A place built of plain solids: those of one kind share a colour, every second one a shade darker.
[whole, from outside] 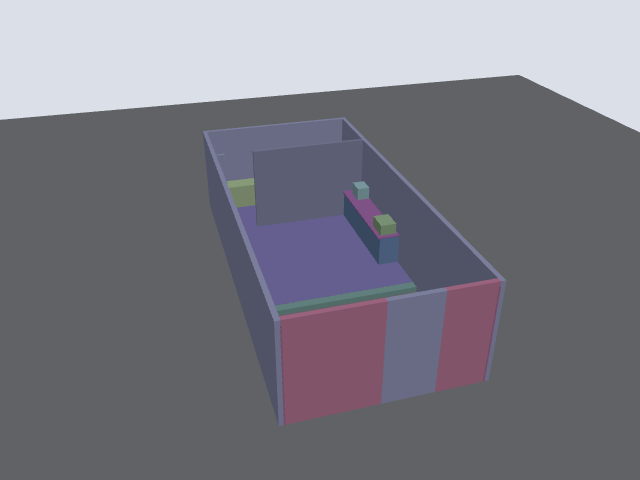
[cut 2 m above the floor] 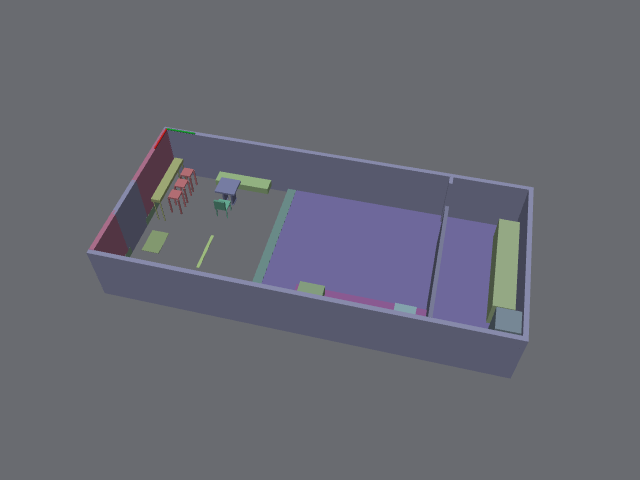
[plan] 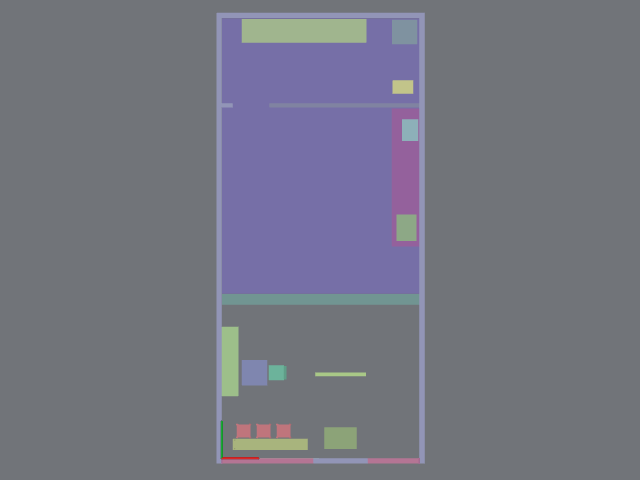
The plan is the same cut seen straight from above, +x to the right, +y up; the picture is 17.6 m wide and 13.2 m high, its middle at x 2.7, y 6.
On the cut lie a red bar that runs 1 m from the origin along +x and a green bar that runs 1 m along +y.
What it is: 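A narrow cafe of the 2010s to 2020s; 5.4 x 12.1 m, ceiling 3.2 m, a street door 0.95 x 2.1 m in the glazed front; tables 0.75 m, chairs 0.45 m, bar tops 1.06 m, a counter 1.0 m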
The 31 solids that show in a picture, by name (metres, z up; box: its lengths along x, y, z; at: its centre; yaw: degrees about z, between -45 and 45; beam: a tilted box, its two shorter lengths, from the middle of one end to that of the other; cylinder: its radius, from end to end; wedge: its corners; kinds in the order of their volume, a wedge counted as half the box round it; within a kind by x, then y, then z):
{
 "wall_1": {"box": [0.15, 12.4, 3.24], "at": [-0.07, 6.05, 1.57]},
 "wall_2": {"box": [0.3, 0.12, 3.24], "at": [0.15, 9.7, 1.57]},
 "wall_3": {"box": [5.73, 0.15, 3.24], "at": [2.71, 12.18, 1.57]},
 "wall_4": {"box": [1.5, 0.15, 3.24], "at": [3.27, -0.07, 1.57]},
 "wall_5": {"box": [4.13, 0.12, 3.24], "at": [3.37, 9.7, 1.57]},
 "wall_6": {"box": [0.15, 12.4, 3.24], "at": [5.5, 6.05, 1.57]},
 "zone_raised_1": {"box": [5.43, 7.58, 0.22], "at": [2.71, 8.31, 0.06]},
 "counter_1": {"box": [0.7, 3.8, 1.05], "at": [5.08, 7.72, 0.65]},
 "back_worktop_1": {"box": [3.43, 0.65, 0.95], "at": [2.27, 11.75, 0.59]},
 "window_wall_1": {"box": [2.67, 0.15, 3.24], "at": [1.33, -0.07, 1.57]},
 "window_wall_2": {"box": [1.56, 0.15, 3.24], "at": [4.65, -0.07, 1.57]},
 "back_fridge_1": {"box": [0.7, 0.68, 1.9], "at": [5.03, 11.72, 1.07]},
 "zone_step_1": {"box": [5.43, 0.3, 0.22], "at": [2.71, 4.37, 0.06]},
 "bench_upholstered_1": {"box": [0.5, 1.92, 0.25], "at": [0.21, 2.66, 0.33]},
 "display_1": {"box": [0.55, 0.73, 0.38], "at": [5.08, 6.34, 1.4]},
 "coffee_machine_1": {"box": [0.45, 0.6, 0.45], "at": [5.18, 9.02, 1.44]},
 "counter_top_1": {"box": [0.78, 3.8, 0.04], "at": [5.06, 7.72, 1.19]},
 "console_table_1": {"box": [2.06, 0.32, 0.13], "at": [1.33, 0.38, 0.99]},
 "stallriser_1": {"box": [2.67, 0.05, 0.35], "at": [1.33, -0.02, 0.12]},
 "stallriser_2": {"box": [1.56, 0.05, 0.35], "at": [4.65, -0.02, 0.12]},
 "box_cardboard_1": {"box": [0.58, 0.37, 0.31], "at": [4.98, 10.21, 0.28]},
 "front_corner_1": {"box": [0.04, 0.17, 3.09], "at": [0.0, -0.07, 1.5]},
 "front_corner_2": {"box": [0.04, 0.17, 3.09], "at": [5.43, -0.07, 1.5]},
 "meeting_table_1": {"box": [0.7, 0.7, 0.07], "at": [0.9, 2.35, 0.71]},
 "door_mat_1": {"box": [0.9, 0.6, 0.07], "at": [3.27, 0.55, -0.02]},
 "bar_stool_1": {"box": [0.38, 0.36, 0.06], "at": [0.6, 0.75, 0.73]},
 "bar_stool_2": {"box": [0.38, 0.36, 0.06], "at": [1.15, 0.75, 0.73]},
 "bar_stool_3": {"box": [0.38, 0.36, 0.06], "at": [1.7, 0.75, 0.73]},
 "side_chair_1": {"box": [0.42, 0.42, 0.04], "at": [1.5, 2.35, 0.43]},
 "side_chair_2": {"box": [0.08, 0.38, 0.38], "at": [1.74, 2.35, 0.65]},
 "cable_protector_1": {"box": [1.4, 0.1, 0.07], "at": [3.27, 2.31, -0.01]}
}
